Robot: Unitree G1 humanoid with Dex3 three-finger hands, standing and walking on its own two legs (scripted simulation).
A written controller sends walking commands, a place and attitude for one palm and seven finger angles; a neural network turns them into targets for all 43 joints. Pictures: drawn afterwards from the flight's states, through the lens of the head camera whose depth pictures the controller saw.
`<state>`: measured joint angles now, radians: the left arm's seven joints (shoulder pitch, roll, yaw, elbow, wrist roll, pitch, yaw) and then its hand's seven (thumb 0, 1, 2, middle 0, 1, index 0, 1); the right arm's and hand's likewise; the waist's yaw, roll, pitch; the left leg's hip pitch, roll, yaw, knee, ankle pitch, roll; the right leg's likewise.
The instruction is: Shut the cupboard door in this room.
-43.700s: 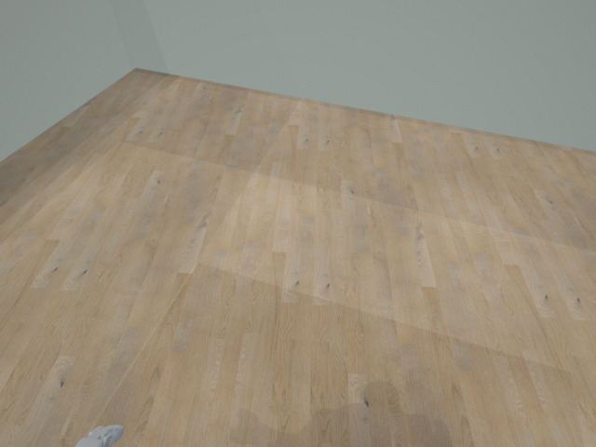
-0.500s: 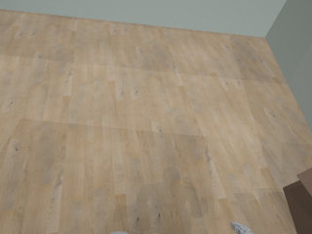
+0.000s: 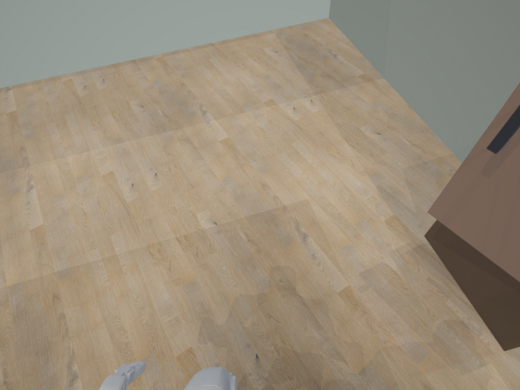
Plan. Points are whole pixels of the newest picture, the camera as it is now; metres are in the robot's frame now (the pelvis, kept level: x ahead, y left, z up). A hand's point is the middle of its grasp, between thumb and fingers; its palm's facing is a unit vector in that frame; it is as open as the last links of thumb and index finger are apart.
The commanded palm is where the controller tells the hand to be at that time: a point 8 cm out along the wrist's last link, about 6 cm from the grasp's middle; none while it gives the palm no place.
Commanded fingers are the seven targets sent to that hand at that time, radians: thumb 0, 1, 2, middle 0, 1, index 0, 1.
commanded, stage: turn to face it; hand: left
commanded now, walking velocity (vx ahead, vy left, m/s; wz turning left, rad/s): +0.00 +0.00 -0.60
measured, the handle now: (518, 120) +0.60 -0.48 +0.02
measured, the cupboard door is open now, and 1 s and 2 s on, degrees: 21 21 21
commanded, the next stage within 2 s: take the last steps up to it in 1.36 s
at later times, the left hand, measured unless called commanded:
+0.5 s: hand (146, 368) +0.17 +0.23 -0.16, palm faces -0.22 -0.96 -0.19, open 7.3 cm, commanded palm none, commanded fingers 0.00 0.90 0.90 -0.20 -0.30 -0.20 -0.30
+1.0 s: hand (215, 326) +0.24 +0.11 -0.14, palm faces -0.52 -0.81 -0.26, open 7.3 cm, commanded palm none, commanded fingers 0.00 0.90 0.90 -0.20 -0.30 -0.20 -0.30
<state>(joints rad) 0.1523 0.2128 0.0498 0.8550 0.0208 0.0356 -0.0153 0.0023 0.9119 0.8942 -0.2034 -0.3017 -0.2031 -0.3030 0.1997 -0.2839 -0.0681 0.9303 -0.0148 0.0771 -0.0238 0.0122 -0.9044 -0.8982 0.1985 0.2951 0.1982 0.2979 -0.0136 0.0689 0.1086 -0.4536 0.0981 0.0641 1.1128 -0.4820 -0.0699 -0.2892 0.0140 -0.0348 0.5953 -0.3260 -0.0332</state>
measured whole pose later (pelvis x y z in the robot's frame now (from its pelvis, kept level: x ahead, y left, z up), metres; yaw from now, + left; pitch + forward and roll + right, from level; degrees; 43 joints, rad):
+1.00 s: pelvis +0.05 -0.01 +0.01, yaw -33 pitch +1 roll +1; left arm 0.17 0.20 0.04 0.88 0.02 0.03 -0.01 0.00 0.91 0.89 -0.21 -0.30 -0.21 -0.30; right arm 0.19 -0.26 -0.05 0.91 -0.02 0.07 -0.01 0.01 -0.91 -0.90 0.20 0.29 0.20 0.30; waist -0.01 0.03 0.09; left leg -0.51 0.09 0.00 1.10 -0.36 -0.09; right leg -0.26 0.04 0.01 0.48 -0.24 -0.05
